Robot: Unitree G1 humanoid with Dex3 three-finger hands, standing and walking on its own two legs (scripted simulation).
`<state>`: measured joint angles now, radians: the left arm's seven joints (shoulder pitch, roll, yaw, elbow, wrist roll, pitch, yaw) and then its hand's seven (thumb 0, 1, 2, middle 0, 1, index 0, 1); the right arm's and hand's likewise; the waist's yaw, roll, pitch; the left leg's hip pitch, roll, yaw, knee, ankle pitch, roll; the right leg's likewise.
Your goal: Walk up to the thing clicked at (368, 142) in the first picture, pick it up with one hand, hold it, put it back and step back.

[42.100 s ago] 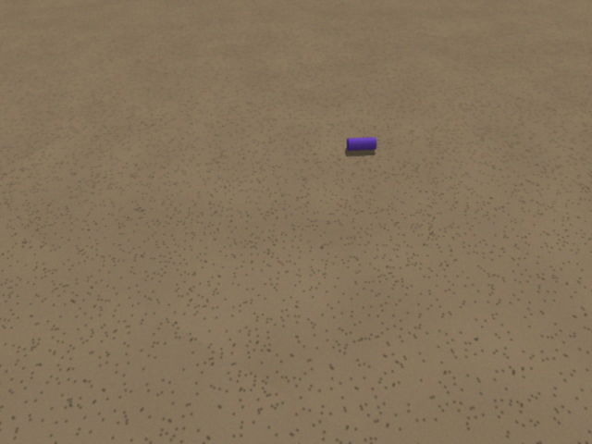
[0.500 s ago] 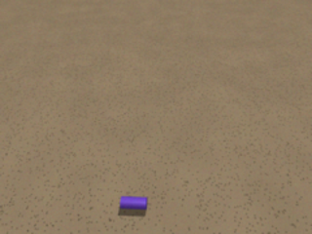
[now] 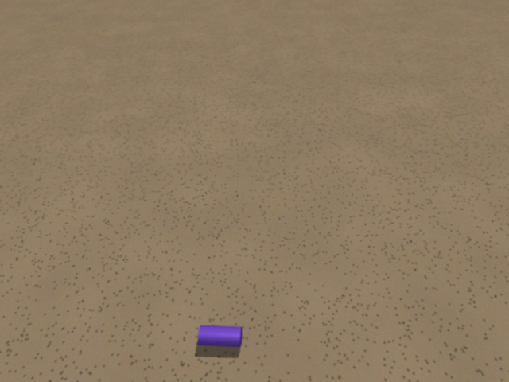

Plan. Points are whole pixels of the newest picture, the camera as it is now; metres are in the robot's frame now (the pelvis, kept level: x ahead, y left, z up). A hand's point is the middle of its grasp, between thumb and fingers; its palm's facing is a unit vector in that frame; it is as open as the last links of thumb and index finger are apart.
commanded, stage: stand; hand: left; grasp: from above
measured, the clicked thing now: (220, 335) +0.45 +0.19 -0.75
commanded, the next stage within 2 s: step back in 1.52 s
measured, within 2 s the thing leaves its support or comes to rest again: neither
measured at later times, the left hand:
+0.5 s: hand out of the picture +0.08 +0.23 -0.16, palm faces +0.02 -0.94 -0.33, open 7.4 cm
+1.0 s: hand out of the picture +0.09 +0.23 -0.15, palm faces +0.01 -0.94 -0.34, open 7.4 cm
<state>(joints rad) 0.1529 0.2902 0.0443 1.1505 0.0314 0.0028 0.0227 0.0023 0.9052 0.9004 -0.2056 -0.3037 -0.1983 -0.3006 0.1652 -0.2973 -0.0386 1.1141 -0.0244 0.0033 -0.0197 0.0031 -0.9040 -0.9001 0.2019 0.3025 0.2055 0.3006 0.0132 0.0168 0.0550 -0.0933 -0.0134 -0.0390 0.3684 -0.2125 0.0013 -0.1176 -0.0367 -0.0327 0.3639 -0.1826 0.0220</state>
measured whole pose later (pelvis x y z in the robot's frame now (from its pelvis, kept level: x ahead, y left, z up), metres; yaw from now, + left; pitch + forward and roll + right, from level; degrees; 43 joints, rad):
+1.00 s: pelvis +0.02 -0.02 +0.00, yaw -1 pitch -2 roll +0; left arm 0.10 0.31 0.03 1.16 0.02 -0.01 0.01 0.00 0.90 0.90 -0.21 -0.30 -0.20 -0.30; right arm 0.12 -0.33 -0.01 1.13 -0.01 -0.01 -0.01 0.00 -0.90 -0.90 0.20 0.30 0.21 0.30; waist 0.00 0.02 0.05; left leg -0.07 0.02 -0.04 0.31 -0.21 -0.02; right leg -0.10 -0.01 -0.03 0.33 -0.18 0.00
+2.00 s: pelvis -0.06 +0.04 -0.01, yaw -2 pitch -1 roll -1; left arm 0.05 0.40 0.06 0.89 0.01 0.06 0.03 0.00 0.91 0.90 -0.20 -0.30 -0.20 -0.30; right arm 0.15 -0.35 -0.06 0.93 -0.02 0.03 -0.01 0.00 -0.90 -0.90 0.20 0.30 0.21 0.30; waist -0.03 -0.05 0.20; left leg -0.26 -0.03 0.01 0.57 -0.29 0.06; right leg -0.47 0.13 0.16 1.13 -0.51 -0.01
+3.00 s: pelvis -0.35 +0.02 -0.03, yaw -8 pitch -2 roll +0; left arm 0.20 0.40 0.10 0.84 0.02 0.05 -0.01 0.00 0.91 0.90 -0.21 -0.30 -0.20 -0.30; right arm 0.11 -0.39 -0.04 0.78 -0.02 0.03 -0.01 0.00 -0.90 -0.90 0.21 0.30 0.21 0.30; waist 0.02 -0.01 0.17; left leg -0.43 0.07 0.01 0.65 -0.19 -0.01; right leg -0.22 0.02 0.06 0.68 -0.42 0.00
